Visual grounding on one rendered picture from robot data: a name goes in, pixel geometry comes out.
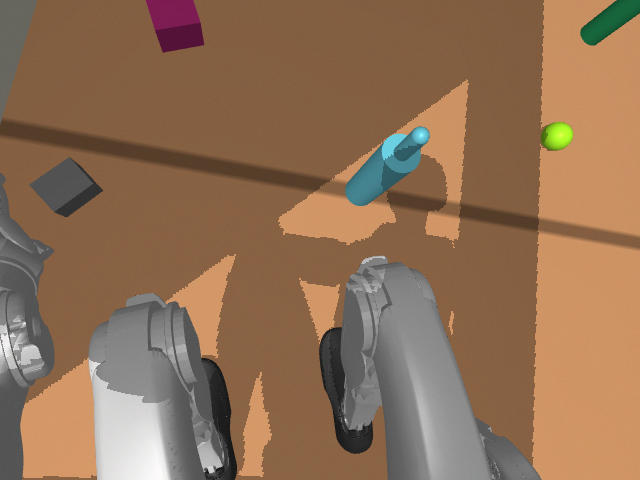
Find right robot foot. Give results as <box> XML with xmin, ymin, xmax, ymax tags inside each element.
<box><xmin>319</xmin><ymin>327</ymin><xmax>373</xmax><ymax>454</ymax></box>

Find left robot arm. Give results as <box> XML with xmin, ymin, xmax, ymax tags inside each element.
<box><xmin>0</xmin><ymin>215</ymin><xmax>55</xmax><ymax>480</ymax></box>

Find right robot hand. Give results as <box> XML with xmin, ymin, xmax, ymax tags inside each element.
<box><xmin>475</xmin><ymin>417</ymin><xmax>542</xmax><ymax>480</ymax></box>

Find left robot foot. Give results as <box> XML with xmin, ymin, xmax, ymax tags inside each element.
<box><xmin>201</xmin><ymin>358</ymin><xmax>237</xmax><ymax>480</ymax></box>

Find left robot hand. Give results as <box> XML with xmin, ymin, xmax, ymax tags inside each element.
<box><xmin>0</xmin><ymin>173</ymin><xmax>55</xmax><ymax>261</ymax></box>

